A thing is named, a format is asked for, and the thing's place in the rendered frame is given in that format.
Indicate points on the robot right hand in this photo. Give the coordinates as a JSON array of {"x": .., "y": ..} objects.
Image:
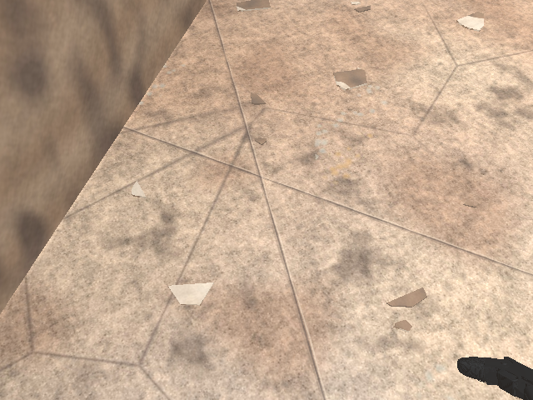
[{"x": 510, "y": 375}]

